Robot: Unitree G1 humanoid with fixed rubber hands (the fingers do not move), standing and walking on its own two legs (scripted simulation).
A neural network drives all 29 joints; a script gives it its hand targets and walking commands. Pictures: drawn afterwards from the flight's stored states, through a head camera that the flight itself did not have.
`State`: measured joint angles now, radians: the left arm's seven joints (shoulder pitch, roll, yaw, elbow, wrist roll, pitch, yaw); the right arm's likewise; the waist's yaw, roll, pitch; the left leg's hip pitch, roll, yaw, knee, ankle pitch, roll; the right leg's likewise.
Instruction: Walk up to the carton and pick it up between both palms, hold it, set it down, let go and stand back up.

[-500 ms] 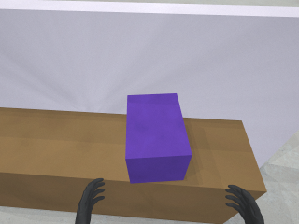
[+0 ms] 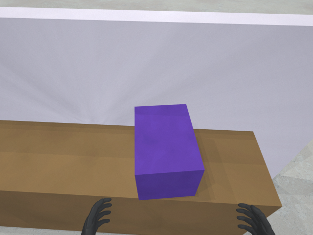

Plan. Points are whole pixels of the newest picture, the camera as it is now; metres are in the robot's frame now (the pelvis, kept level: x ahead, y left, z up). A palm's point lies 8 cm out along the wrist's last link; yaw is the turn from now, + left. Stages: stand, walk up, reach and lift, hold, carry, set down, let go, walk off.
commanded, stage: set down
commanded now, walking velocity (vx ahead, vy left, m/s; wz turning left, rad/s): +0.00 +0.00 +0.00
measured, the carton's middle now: (163, 149) +0.46 +0.03 -0.12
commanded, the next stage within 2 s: let go in 0.86 s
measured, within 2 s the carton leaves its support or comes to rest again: neither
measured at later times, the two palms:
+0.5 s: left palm (83, 229) +0.16 +0.22 -0.06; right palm out of the picture +0.16 -0.22 -0.07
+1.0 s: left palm (80, 231) +0.16 +0.23 -0.07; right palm out of the picture +0.15 -0.22 -0.07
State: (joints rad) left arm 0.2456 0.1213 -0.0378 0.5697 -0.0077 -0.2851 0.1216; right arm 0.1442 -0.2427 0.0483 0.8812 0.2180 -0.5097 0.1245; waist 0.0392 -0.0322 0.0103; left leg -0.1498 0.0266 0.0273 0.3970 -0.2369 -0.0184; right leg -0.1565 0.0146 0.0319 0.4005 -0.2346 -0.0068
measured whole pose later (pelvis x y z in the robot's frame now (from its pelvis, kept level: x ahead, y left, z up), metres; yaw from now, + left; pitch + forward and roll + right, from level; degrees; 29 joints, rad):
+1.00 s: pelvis +0.00 +0.00 +0.00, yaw +0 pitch -3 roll +0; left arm 0.18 0.21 0.03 0.51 0.00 0.08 0.01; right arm 0.16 -0.17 -0.02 0.73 0.02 -0.23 0.01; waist 0.02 -0.02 0.07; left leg -0.09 0.04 0.03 0.35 -0.21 -0.02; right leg -0.09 0.02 0.03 0.33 -0.20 -0.01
